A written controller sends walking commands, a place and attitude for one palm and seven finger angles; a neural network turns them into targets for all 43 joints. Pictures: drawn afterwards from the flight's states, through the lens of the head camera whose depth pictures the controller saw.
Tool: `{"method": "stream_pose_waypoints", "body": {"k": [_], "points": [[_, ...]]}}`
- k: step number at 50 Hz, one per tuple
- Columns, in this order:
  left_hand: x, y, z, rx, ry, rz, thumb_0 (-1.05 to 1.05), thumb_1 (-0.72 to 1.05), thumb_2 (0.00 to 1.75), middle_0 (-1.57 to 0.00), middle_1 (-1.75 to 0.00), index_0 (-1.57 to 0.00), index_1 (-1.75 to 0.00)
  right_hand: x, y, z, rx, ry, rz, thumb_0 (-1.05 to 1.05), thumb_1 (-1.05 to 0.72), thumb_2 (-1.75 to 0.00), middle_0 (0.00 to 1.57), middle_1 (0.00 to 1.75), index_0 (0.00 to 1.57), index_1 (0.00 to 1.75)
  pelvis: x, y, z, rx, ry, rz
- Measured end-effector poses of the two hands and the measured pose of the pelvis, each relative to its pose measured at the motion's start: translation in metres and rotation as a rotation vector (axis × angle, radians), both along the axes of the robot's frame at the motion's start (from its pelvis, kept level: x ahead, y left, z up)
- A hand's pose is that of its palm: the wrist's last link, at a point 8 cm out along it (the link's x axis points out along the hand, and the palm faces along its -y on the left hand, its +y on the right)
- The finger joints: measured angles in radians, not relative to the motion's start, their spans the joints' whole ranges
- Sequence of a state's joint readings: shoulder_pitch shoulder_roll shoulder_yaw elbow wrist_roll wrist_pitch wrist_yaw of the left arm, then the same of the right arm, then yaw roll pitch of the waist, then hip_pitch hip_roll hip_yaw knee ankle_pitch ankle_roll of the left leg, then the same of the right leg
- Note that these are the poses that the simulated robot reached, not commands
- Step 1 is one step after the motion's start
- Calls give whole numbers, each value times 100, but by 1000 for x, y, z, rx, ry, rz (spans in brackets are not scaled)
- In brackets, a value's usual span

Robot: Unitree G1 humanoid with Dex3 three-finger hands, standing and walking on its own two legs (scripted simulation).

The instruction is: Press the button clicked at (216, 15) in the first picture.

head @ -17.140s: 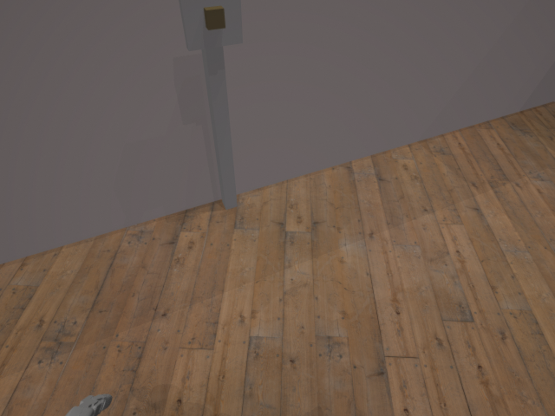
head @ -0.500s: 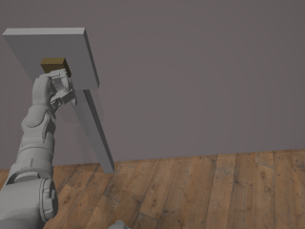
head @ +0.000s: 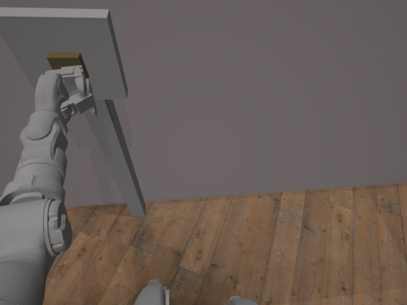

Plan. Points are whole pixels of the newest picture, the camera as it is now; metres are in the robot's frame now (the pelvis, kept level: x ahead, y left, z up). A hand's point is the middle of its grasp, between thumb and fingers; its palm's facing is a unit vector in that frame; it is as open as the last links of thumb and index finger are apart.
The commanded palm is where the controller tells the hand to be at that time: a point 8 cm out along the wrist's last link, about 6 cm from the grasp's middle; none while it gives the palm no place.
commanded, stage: hold the button down briefly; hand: left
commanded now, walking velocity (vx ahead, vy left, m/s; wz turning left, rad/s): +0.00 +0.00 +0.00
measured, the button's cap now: (70, 65) +0.54 +0.24 +0.16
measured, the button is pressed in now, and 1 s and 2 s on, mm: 8 0 0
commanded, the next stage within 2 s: pull the fist back off the button in 0.10 s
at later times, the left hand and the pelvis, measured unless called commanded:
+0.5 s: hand (89, 101) +0.47 +0.20 +0.13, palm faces +0.07 -1.00 +0.00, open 2.9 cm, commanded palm +0.45 +0.25 +0.13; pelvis -0.01 +0.01 -0.01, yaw -2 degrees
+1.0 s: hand (84, 126) +0.41 +0.20 +0.12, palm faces +0.08 -1.00 +0.00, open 3.1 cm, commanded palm +0.38 +0.25 +0.13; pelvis +0.04 +0.00 +0.01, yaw -2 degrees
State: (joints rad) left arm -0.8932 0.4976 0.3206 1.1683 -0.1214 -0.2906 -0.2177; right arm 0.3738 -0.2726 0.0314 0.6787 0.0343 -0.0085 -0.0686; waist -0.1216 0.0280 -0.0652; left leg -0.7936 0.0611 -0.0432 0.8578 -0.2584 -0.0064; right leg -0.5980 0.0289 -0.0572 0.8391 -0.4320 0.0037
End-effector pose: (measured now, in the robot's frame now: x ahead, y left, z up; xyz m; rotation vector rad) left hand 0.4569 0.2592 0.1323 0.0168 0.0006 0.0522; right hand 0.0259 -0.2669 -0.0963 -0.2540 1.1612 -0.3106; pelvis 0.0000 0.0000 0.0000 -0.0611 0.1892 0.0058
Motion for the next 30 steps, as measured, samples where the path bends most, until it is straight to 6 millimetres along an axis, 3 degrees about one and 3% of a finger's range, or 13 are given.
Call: {"method": "stream_pose_waypoints", "body": {"k": [8, 16, 23, 30], "points": [[1, 1, 0, -7, 0, -2, -2, 73, 96, -130, -150, -138, -150, -26, 0, 0, -16, 22, -23, 1, -90, -90, 20, 30, 20, 30, -10, 2, -3, -4, 9, -9], [0, 0, -1, -8, -1, 2, -2, 73, 95, -130, -150, -138, -150, -37, 3, -1, -19, 14, -29, 1, -90, -90, 20, 30, 20, 30, -16, 4, -6, -7, 15, -22], [-8, -1, -2, -16, -14, 10, -1, 75, 94, -129, -150, -135, -150, -33, 8, -3, 0, -11, -22, 1, -90, -90, 20, 30, 20, 30, -16, 6, -6, -7, 9, -29], [-15, -7, -2, -20, -30, 18, 0, 81, 92, -130, -150, -132, -150, -11, 13, -1, 25, -67, -17, 1, -90, -90, 20, 30, 20, 30, -8, 7, -3, -1, -9, -38]]}}
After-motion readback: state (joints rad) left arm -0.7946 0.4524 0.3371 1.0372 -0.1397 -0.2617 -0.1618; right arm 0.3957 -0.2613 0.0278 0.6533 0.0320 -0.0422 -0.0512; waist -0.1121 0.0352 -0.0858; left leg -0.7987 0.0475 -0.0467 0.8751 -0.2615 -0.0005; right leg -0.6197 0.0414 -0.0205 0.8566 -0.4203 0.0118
